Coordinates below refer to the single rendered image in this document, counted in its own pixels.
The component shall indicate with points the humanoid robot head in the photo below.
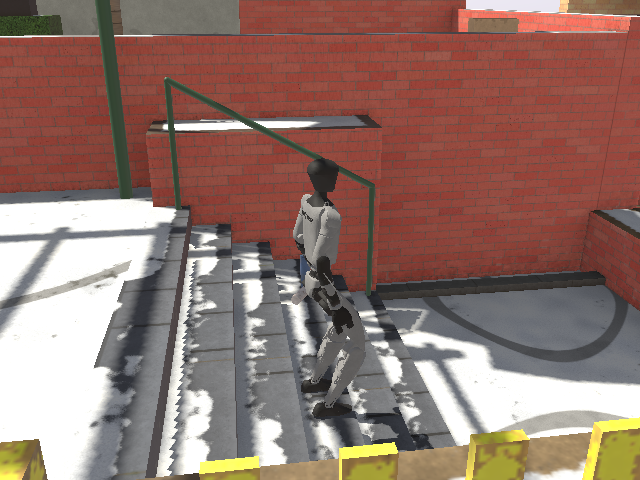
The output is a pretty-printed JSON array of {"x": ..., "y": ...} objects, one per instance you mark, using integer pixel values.
[{"x": 323, "y": 175}]

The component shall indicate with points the left robot forearm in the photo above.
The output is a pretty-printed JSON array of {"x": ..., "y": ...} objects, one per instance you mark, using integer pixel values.
[{"x": 302, "y": 249}]

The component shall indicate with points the right robot hand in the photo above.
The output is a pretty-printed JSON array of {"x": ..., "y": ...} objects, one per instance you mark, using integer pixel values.
[{"x": 341, "y": 317}]

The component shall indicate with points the left robot upper arm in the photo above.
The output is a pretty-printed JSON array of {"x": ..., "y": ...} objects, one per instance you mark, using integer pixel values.
[{"x": 298, "y": 229}]

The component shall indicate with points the right robot upper arm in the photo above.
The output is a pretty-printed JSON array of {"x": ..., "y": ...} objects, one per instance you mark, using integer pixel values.
[{"x": 330, "y": 223}]

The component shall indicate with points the right robot foot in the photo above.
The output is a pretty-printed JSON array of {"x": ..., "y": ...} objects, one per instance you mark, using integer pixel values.
[{"x": 338, "y": 409}]

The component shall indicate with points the right robot forearm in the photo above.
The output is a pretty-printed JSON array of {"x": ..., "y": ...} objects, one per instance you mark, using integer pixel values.
[{"x": 323, "y": 266}]

